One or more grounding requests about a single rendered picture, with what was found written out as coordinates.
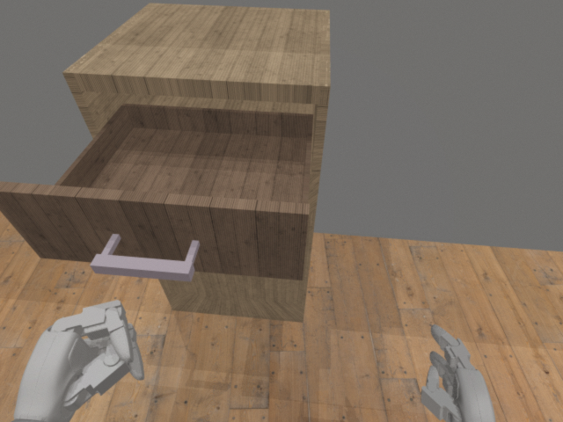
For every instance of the drawer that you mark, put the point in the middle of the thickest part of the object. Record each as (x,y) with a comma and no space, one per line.
(162,176)

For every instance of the cabinet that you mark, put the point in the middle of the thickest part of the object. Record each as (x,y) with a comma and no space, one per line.
(220,57)

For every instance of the handle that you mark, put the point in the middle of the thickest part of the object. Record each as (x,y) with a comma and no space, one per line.
(163,269)

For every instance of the right robot hand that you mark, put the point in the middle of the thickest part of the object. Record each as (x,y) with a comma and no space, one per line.
(466,398)

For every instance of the left robot hand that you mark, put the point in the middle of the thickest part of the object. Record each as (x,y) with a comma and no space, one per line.
(49,390)

